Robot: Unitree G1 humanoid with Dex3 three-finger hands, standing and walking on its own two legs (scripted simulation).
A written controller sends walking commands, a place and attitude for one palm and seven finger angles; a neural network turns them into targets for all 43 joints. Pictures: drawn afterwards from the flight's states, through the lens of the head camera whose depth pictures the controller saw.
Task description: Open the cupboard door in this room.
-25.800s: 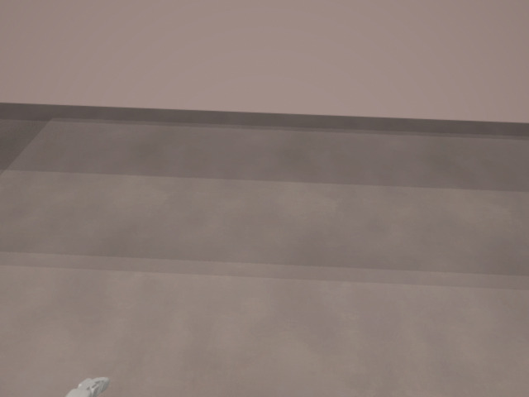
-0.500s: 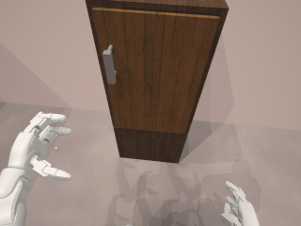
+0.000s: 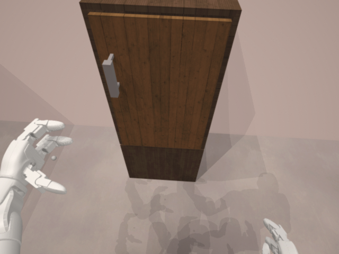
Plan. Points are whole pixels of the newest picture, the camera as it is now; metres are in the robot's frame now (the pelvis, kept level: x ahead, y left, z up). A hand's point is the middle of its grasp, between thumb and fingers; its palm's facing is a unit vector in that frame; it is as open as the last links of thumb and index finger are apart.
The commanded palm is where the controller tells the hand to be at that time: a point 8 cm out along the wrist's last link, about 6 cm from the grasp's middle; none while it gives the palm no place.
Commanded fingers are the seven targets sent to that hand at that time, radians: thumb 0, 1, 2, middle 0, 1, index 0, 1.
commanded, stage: raise the hand with hooked fingers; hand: left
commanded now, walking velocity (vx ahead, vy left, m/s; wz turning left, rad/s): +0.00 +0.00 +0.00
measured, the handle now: (113, 75) +0.60 +0.22 +0.08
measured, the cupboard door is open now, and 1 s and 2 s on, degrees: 0 0 0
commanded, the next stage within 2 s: move the hooked fingers beside the handle in 0.24 s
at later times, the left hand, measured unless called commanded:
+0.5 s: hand (53, 154) +0.30 +0.27 +0.09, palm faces +0.02 -1.00 -0.02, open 14.0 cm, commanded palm +0.28 +0.32 +0.09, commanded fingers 0.00 -0.50 0.30 -0.30 -1.20 -0.30 -1.20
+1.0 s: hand (71, 121) +0.39 +0.27 +0.09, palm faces -0.01 -1.00 -0.02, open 14.0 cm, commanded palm +0.37 +0.32 +0.09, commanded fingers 0.00 -0.50 0.30 -0.30 -1.20 -0.30 -1.20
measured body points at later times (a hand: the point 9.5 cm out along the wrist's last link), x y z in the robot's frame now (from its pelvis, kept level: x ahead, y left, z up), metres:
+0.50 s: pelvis -0.01 +0.00 +0.00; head +0.02 +0.00 +0.45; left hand +0.29 +0.33 +0.10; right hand +0.15 -0.24 -0.08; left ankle +0.01 +0.10 -0.71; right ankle +0.00 -0.11 -0.71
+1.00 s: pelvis +0.00 +0.00 -0.01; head +0.06 +0.01 +0.44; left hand +0.39 +0.32 +0.10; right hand +0.08 -0.27 -0.11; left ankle +0.01 +0.10 -0.71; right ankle +0.00 -0.11 -0.71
